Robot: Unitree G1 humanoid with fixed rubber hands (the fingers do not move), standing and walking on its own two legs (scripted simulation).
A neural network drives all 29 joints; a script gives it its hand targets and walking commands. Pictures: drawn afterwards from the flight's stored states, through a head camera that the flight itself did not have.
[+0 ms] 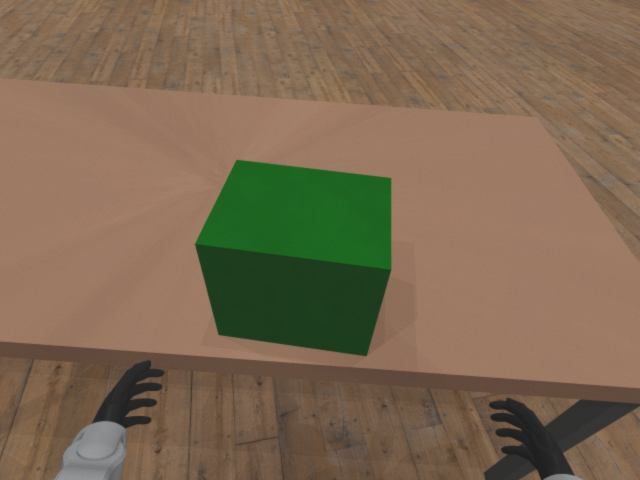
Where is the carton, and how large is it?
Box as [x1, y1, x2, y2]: [195, 160, 390, 355]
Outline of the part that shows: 236,160 195,243 218,334 366,355 390,272 390,178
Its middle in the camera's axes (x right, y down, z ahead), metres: -0.02 +0.02 +0.54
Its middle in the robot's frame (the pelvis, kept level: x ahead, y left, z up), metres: +0.40 +0.04 +0.07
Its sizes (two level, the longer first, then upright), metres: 0.214 0.164 0.190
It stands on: a table, 0.71 m high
